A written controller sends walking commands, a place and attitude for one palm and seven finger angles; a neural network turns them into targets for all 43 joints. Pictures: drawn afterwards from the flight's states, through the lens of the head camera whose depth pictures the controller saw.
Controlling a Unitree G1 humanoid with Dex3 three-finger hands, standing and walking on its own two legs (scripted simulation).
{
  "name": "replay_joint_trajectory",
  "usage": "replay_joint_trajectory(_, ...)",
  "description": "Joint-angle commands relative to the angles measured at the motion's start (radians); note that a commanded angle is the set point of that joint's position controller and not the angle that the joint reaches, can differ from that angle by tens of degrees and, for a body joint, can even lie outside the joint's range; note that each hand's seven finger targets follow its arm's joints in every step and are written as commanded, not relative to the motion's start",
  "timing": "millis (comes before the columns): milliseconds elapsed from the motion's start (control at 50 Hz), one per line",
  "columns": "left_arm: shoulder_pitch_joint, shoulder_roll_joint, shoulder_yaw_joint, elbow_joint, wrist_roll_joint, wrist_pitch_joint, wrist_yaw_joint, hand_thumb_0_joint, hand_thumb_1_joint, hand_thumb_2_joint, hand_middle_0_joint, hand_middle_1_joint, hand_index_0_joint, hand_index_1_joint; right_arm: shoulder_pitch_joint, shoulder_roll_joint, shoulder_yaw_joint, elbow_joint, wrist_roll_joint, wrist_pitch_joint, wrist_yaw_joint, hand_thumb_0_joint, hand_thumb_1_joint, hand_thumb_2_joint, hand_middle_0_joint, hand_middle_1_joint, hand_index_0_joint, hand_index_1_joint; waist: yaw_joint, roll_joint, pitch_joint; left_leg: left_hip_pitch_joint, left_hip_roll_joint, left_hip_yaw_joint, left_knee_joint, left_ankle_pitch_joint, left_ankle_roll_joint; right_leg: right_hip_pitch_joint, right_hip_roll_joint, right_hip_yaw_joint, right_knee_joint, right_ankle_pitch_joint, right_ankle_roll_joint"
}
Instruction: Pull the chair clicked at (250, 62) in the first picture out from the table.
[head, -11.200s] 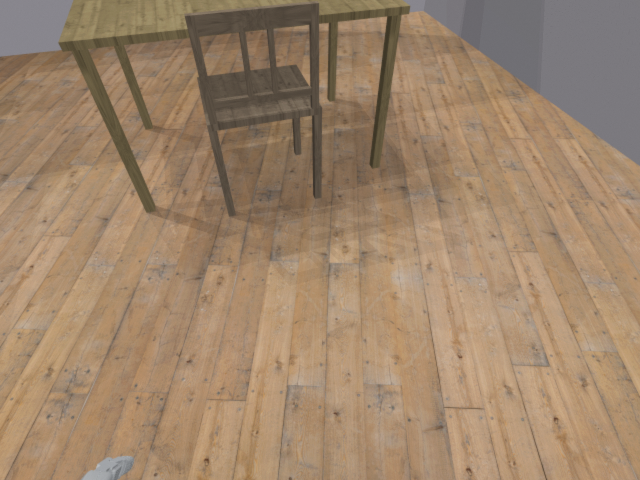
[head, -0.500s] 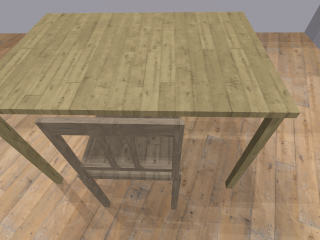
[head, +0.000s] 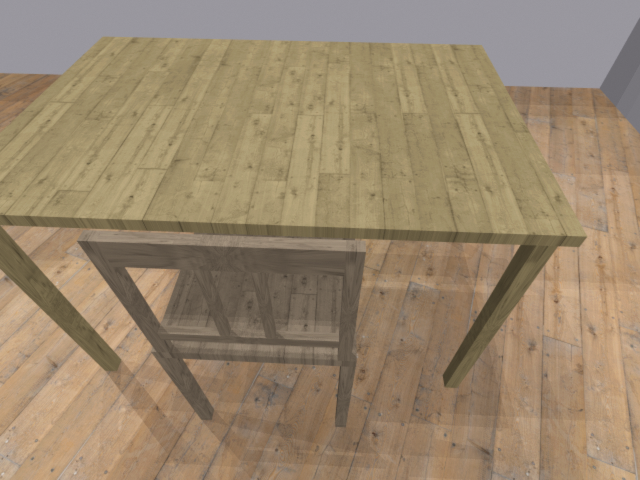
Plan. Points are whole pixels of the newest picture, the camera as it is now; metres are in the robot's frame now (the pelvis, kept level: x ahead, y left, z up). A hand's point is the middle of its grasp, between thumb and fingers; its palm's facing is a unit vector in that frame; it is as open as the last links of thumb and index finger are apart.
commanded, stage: look again from close up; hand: left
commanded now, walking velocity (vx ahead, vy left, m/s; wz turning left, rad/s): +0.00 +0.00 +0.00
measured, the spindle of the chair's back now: (214, 302) +0.42 +0.22 -0.11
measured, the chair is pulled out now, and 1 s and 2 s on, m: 0.00 0.00 0.00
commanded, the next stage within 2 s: raise the hand toward the chair's back in 1.22 s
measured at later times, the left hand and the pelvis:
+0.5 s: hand out of the picture +0.01 +0.22 -0.18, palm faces +0.00 -0.98 -0.21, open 7.4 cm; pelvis -0.01 +0.04 -0.01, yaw -1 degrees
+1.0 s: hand out of the picture +0.01 +0.21 -0.18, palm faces +0.00 -0.98 -0.20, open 7.3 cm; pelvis +0.01 +0.03 +0.00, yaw +0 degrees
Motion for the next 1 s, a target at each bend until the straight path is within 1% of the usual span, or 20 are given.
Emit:
replay_joint_trajectory(0,0.029,0.189,0.03,-0.06,-0.005,-0.024,0.005,0.0,0.9,0.9,-0.2,-0.3,-0.2,-0.3,0.063,-0.053,-0.018,-0.096,-0.003,-0.011,-0.003,0.0,-0.9,-0.9,0.2,0.3,0.2,0.3,-0.021,-0.051,-0.088,-0.06,-0.005,-0.01,0.082,-0.053,0.016,0.0,-0.255,0.21,-0.055,0.188,-0.07)
replay_joint_trajectory(20,0.008,0.163,0.026,-0.074,-0.005,-0.021,0.002,0.0,0.9,0.9,-0.2,-0.3,-0.2,-0.3,0.087,-0.057,-0.017,-0.097,-0.007,-0.015,0.0,0.0,-0.9,-0.9,0.2,0.3,0.2,0.3,-0.034,-0.069,-0.068,-0.035,-0.01,-0.03,0.067,-0.003,0.021,-0.073,-0.216,0.19,-0.054,0.028,-0.059)
replay_joint_trajectory(40,-0.003,0.147,0.022,-0.081,-0.008,-0.018,0.0,0.0,0.9,0.9,-0.2,-0.3,-0.2,-0.3,0.1,-0.065,-0.018,-0.099,-0.008,-0.017,0.002,0.0,-0.9,-0.9,0.2,0.3,0.2,0.3,-0.038,-0.072,-0.034,-0.04,0.002,-0.045,0.05,0.029,0.029,-0.114,-0.185,0.171,-0.049,-0.051,-0.046)
replay_joint_trajectory(60,-0.009,0.133,0.019,-0.085,-0.007,-0.011,-0.001,0.0,0.9,0.9,-0.2,-0.3,-0.2,-0.3,0.094,-0.07,-0.019,-0.099,-0.009,-0.019,0.002,0.0,-0.9,-0.9,0.2,0.3,0.2,0.3,-0.032,-0.048,0.017,-0.069,0.015,-0.058,0.024,0.023,0.035,-0.148,-0.163,0.161,-0.051,-0.13,-0.035)
replay_joint_trajectory(80,-0.014,0.132,0.017,-0.089,-0.004,-0.002,-0.005,0.0,0.9,0.9,-0.2,-0.3,-0.2,-0.3,0.086,-0.069,-0.014,-0.104,-0.011,-0.021,0.002,0.0,-0.9,-0.9,0.2,0.3,0.2,0.3,-0.024,0.009,0.052,-0.091,0.023,-0.068,-0.008,0.015,0.039,-0.163,-0.15,0.149,-0.048,-0.169,-0.03)
replay_joint_trajectory(100,-0.007,0.126,0.015,-0.09,-0.004,0.002,-0.006,0.0,0.9,0.9,-0.2,-0.3,-0.2,-0.3,0.077,-0.07,-0.013,-0.11,-0.011,-0.024,0.002,0.0,-0.9,-0.9,0.2,0.3,0.2,0.3,-0.017,0.029,0.081,-0.127,0.027,-0.091,-0.033,0.019,0.045,-0.153,-0.132,0.143,-0.029,-0.158,-0.021)
replay_joint_trajectory(160,0.021,0.116,0.01,-0.084,-0.005,0.008,-0.007,0.0,0.9,0.9,-0.2,-0.3,-0.2,-0.3,0.069,-0.085,-0.008,-0.123,-0.007,-0.03,-0.001,0.0,-0.9,-0.9,0.2,0.3,0.2,0.3,0.001,-0.009,0.107,-0.183,0.035,-0.118,-0.083,-0.014,0.059,-0.112,-0.112,0.126,-0.004,-0.127,-0.01)
replay_joint_trajectory(220,0.033,0.111,0.009,-0.089,-0.004,0.016,-0.009,0.0,0.9,0.9,-0.2,-0.3,-0.2,-0.3,0.06,-0.103,-0.012,-0.127,-0.009,-0.033,0.0,0.0,-0.9,-0.9,0.2,0.3,0.2,0.3,0.011,-0.019,0.11,-0.197,0.041,-0.134,-0.12,-0.07,0.065,-0.106,-0.104,0.112,0.018,-0.115,-0.001)
replay_joint_trajectory(280,0.04,0.113,0.008,-0.096,-0.004,0.018,-0.01,0.0,0.9,0.9,-0.2,-0.3,-0.2,-0.3,0.059,-0.105,-0.011,-0.123,-0.008,-0.038,-0.001,0.0,-0.9,-0.9,0.2,0.3,0.2,0.3,0.017,-0.001,0.089,-0.19,0.05,-0.146,-0.145,-0.056,0.073,-0.077,-0.101,0.097,0.034,-0.063,0.002)
replay_joint_trajectory(360,0.038,0.116,0.01,-0.1,-0.004,0.016,-0.009,0.0,0.9,0.9,-0.2,-0.3,-0.2,-0.3,0.064,-0.113,-0.011,-0.114,-0.006,-0.044,-0.002,0.0,-0.9,-0.9,0.2,0.3,0.2,0.3,0.014,-0.025,0.043,-0.142,0.046,-0.133,-0.126,0.038,0.073,-0.052,-0.111,0.094,0.046,0.005,0.008)
replay_joint_trajectory(420,0.038,0.118,0.011,-0.099,-0.005,0.016,-0.008,0.0,0.9,0.9,-0.2,-0.3,-0.2,-0.3,0.061,-0.113,-0.012,-0.107,-0.004,-0.048,-0.004,0.0,-0.9,-0.9,0.2,0.3,0.2,0.3,0.016,-0.002,0.021,-0.112,0.048,-0.123,-0.113,0.126,0.073,-0.041,-0.114,0.09,0.052,0.045,0.01)
replay_joint_trajectory(460,0.038,0.124,0.011,-0.092,-0.007,0.015,-0.007,0.0,0.9,0.9,-0.2,-0.3,-0.2,-0.3,0.065,-0.113,-0.01,-0.098,-0.002,-0.049,-0.007,0.0,-0.9,-0.9,0.2,0.3,0.2,0.3,0.013,-0.015,0.002,-0.079,0.043,-0.106,-0.09,0.195,0.07,-0.031,-0.122,0.094,0.051,0.083,0.009)
replay_joint_trajectory(500,0.039,0.122,0.011,-0.091,-0.007,0.015,-0.006,0.0,0.9,0.9,-0.2,-0.3,-0.2,-0.3,0.061,-0.11,-0.01,-0.091,-0.003,-0.049,-0.008,0.0,-0.9,-0.9,0.2,0.3,0.2,0.3,0.014,-0.005,0.007,-0.064,0.043,-0.104,-0.084,0.237,0.071,-0.034,-0.124,0.092,0.053,0.1,0.009)
replay_joint_trajectory(560,0.039,0.124,0.011,-0.08,-0.007,0.014,-0.005,0.0,0.9,0.9,-0.2,-0.3,-0.2,-0.3,0.059,-0.107,-0.009,-0.081,-0.001,-0.048,-0.01,0.0,-0.9,-0.9,0.2,0.3,0.2,0.3,0.009,-0.022,0.007,-0.038,0.038,-0.092,-0.07,0.274,0.067,-0.033,-0.131,0.1,0.048,0.141,0.009)
replay_joint_trajectory(580,0.037,0.127,0.011,-0.081,-0.008,0.014,-0.006,0.0,0.9,0.9,-0.2,-0.3,-0.2,-0.3,0.059,-0.103,-0.01,-0.078,-0.001,-0.046,-0.011,0.0,-0.9,-0.9,0.2,0.3,0.2,0.3,0.01,-0.032,0.011,-0.04,0.04,-0.092,-0.073,0.269,0.068,-0.035,-0.13,0.099,0.045,0.14,0.007)
replay_joint_trajectory(700,0.039,0.126,0.009,-0.071,-0.008,0.016,-0.004,0.0,0.9,0.9,-0.2,-0.3,-0.2,-0.3,0.038,-0.106,-0.008,-0.066,-0.001,-0.043,-0.013,0.0,-0.9,-0.9,0.2,0.3,0.2,0.3,0.011,-0.016,0.032,-0.027,0.038,-0.084,-0.075,0.282,0.064,-0.037,-0.135,0.105,0.037,0.16,0.008)
replay_joint_trajectory(760,0.036,0.129,0.009,-0.066,-0.007,0.014,-0.004,0.0,0.9,0.9,-0.2,-0.3,-0.2,-0.3,0.034,-0.106,-0.008,-0.06,0.0,-0.042,-0.012,0.0,-0.9,-0.9,0.2,0.3,0.2,0.3,0.009,-0.024,0.026,-0.018,0.036,-0.082,-0.077,0.278,0.062,-0.028,-0.139,0.109,0.029,0.174,0.009)
replay_joint_trajectory(780,0.034,0.13,0.008,-0.064,-0.008,0.015,-0.006,0.0,0.9,0.9,-0.2,-0.3,-0.2,-0.3,0.03,-0.101,-0.008,-0.058,0.0,-0.041,-0.013,0.0,-0.9,-0.9,0.2,0.3,0.2,0.3,0.01,-0.042,0.037,-0.023,0.037,-0.082,-0.083,0.265,0.064,-0.031,-0.137,0.106,0.024,0.169,0.007)
replay_joint_trajectory(860,0.037,0.133,0.008,-0.062,-0.007,0.01,-0.005,0.0,0.9,0.9,-0.2,-0.3,-0.2,-0.3,0.025,-0.107,-0.009,-0.052,0.0,-0.041,-0.012,0.0,-0.9,-0.9,0.2,0.3,0.2,0.3,0.009,-0.047,0.007,0.008,0.035,-0.076,-0.075,0.288,0.06,-0.018,-0.147,0.111,0.022,0.216,0.007)
replay_joint_trajectory(980,0.031,0.139,0.006,-0.059,-0.01,0.01,-0.007,0.0,0.9,0.9,-0.2,-0.3,-0.2,-0.3,0.016,-0.101,-0.007,-0.043,0.001,-0.039,-0.012,0.0,-0.9,-0.9,0.2,0.3,0.2,0.3,0.012,-0.029,0.016,0.0,0.035,-0.078,-0.089,0.276,0.058,-0.004,-0.145,0.107,0.007,0.208,0.005)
